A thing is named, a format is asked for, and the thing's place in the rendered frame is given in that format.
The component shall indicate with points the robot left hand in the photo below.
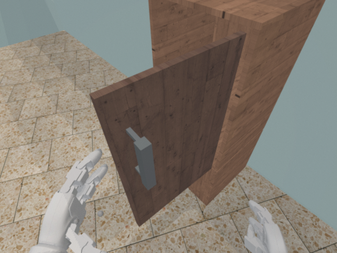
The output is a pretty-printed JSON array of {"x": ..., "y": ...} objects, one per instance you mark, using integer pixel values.
[{"x": 68, "y": 203}]

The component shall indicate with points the handle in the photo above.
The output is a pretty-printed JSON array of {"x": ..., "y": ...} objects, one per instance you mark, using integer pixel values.
[{"x": 144, "y": 154}]

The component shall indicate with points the robot right hand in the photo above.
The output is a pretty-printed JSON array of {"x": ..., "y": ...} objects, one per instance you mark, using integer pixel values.
[{"x": 269, "y": 237}]

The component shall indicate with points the cupboard door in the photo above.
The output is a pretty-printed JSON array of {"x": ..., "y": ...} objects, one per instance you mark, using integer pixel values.
[{"x": 179, "y": 106}]

